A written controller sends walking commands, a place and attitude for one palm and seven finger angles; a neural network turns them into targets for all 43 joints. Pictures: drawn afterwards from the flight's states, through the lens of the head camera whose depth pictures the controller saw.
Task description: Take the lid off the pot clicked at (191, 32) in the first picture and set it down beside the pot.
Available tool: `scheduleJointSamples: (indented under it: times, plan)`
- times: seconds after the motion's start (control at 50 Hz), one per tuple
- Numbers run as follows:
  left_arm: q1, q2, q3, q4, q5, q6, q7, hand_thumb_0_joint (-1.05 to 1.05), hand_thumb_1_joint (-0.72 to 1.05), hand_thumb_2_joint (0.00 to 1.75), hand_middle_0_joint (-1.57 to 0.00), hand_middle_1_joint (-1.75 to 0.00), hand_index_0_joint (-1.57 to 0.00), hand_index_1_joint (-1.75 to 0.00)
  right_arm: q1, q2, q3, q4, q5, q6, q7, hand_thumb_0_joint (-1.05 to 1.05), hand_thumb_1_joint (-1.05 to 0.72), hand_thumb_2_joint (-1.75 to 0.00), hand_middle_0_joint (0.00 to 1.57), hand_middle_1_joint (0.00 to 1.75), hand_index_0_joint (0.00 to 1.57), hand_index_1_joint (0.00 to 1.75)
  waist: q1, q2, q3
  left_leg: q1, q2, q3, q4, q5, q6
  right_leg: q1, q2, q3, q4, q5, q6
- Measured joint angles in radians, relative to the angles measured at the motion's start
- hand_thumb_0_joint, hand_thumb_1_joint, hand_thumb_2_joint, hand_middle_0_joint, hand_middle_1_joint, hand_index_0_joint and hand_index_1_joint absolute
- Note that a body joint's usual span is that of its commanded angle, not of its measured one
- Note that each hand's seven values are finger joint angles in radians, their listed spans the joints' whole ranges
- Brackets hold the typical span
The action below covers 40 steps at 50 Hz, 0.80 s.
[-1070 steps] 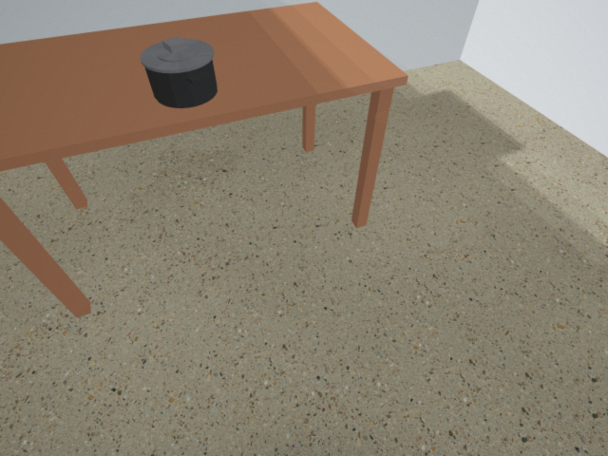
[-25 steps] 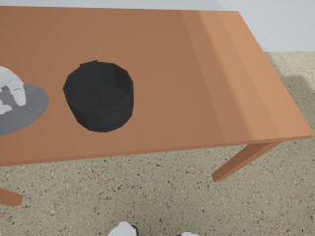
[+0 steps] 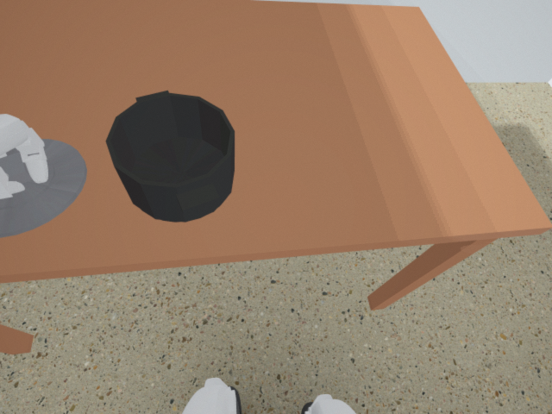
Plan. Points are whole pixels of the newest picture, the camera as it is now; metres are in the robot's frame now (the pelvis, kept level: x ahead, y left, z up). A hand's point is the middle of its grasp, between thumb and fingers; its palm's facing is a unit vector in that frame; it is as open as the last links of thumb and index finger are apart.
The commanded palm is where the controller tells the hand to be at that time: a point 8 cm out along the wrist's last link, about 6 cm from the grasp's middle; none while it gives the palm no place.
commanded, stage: lower the lid onto the table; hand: left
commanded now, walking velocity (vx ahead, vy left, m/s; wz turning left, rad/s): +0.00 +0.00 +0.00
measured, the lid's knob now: (8, 171) +0.46 +0.37 +0.02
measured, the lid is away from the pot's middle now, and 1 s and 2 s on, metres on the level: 0.24 0.24 0.24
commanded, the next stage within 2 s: open the fingers wide in 0.30 s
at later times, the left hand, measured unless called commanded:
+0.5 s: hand (5, 178) +0.44 +0.36 +0.04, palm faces -0.45 -0.12 -0.88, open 5.5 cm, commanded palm +0.46 +0.36 +0.08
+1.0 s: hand (2, 180) +0.43 +0.36 +0.04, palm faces -0.43 -0.12 -0.89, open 7.1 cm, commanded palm +0.46 +0.36 +0.08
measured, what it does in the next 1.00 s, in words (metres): stands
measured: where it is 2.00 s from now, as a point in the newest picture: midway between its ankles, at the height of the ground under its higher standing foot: outside the picture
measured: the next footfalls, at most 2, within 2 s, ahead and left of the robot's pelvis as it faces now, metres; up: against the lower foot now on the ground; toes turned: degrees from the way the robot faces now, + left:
none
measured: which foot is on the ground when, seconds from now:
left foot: down 0.00-1.00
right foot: down 0.00-1.00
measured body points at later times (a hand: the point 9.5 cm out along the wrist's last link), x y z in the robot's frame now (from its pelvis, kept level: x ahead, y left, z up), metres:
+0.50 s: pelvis -0.01 +0.00 -0.02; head +0.10 +0.03 +0.42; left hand +0.46 +0.36 +0.09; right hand +0.00 -0.28 -0.12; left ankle +0.05 +0.06 -0.70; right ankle +0.00 -0.19 -0.70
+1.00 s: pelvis -0.01 +0.00 -0.02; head +0.09 +0.04 +0.42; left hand +0.45 +0.37 +0.09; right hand +0.02 -0.28 -0.12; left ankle +0.05 +0.06 -0.70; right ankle +0.00 -0.19 -0.70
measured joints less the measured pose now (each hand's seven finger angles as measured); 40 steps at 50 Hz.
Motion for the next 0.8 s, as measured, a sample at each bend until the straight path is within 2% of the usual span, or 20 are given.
scheduleJointSamples:
  times: [0.4,0.46,0.56,0.66,0.8]
  plan:
    - [-0.083,0.041,-0.025,0.032,0.011,0.004,-0.022,-0.01,0.22,0.93,-0.5,-0.93,-0.98,-1.06,0.021,0.003,0.01,-0.032,0.002,0.027,0.009,0.0,-0.9,-0.89,0.2,0.3,0.21,0.3,-0.008,0.014,-0.019,-0.125,0.009,0.002,0.102,-0.027,0.006,-0.132,0.008,0.008,0.116,-0.035,0.007]
    - [-0.014,0.043,0.04,-0.022,0.008,-0.006,-0.009,0.0,0.23,0.93,-0.49,-0.94,-0.98,-1.06,0.021,0.008,0.0,-0.05,-0.003,0.042,0.021,0.0,-0.9,-0.89,0.2,0.3,0.21,0.3,-0.008,0.017,-0.022,-0.126,0.013,0.007,0.105,-0.028,0.005,-0.136,0.012,0.015,0.121,-0.035,0.002]
    - [0.018,0.028,0.064,-0.046,0.002,-0.02,0.016,-0.01,0.26,0.91,-0.46,-0.94,-0.96,-1.07,0.011,0.014,0.0,-0.049,-0.003,0.068,0.032,0.0,-0.9,-0.89,0.2,0.3,0.21,0.3,-0.001,0.009,-0.023,-0.12,0.014,0.005,0.109,-0.028,0.005,-0.13,0.014,0.014,0.124,-0.036,0.004]
    - [0.006,0.018,0.059,-0.042,0.012,-0.015,0.032,-0.02,0.28,0.9,-0.45,-0.93,-0.93,-1.08,0.002,0.009,0.002,-0.059,0.0,0.07,0.037,0.0,-0.9,-0.89,0.2,0.3,0.21,0.3,0.001,0.005,-0.023,-0.124,0.012,-0.001,0.113,-0.025,0.004,-0.131,0.014,0.009,0.13,-0.038,-0.007]
    - [-0.01,0.012,0.03,-0.035,0.017,0.013,0.045,-0.03,0.27,0.88,-0.46,-0.94,-0.83,-1.05,-0.009,0.002,0.001,-0.068,0.003,0.064,0.037,0.0,-0.9,-0.89,0.2,0.3,0.21,0.3,0.001,0.002,-0.02,-0.124,0.008,0.001,0.113,-0.024,0.006,-0.133,0.011,0.011,0.135,-0.039,-0.003]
